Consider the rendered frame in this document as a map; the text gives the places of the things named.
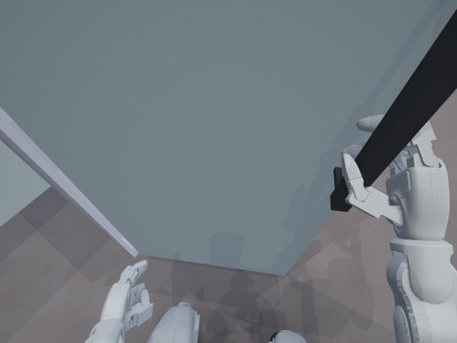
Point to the fridge door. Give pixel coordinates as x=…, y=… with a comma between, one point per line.
x=207, y=131

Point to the robot left forearm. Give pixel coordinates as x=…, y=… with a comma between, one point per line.
x=107, y=331

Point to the robot right foot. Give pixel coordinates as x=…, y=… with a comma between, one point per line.
x=273, y=336

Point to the robot left thigh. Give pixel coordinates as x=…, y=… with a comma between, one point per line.
x=178, y=325

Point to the robot right forearm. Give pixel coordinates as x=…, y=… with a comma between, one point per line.
x=424, y=285

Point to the left robot hand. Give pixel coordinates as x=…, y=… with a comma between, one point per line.
x=120, y=302

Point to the right robot hand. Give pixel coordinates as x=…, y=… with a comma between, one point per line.
x=420, y=184

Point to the handle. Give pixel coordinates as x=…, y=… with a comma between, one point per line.
x=431, y=84

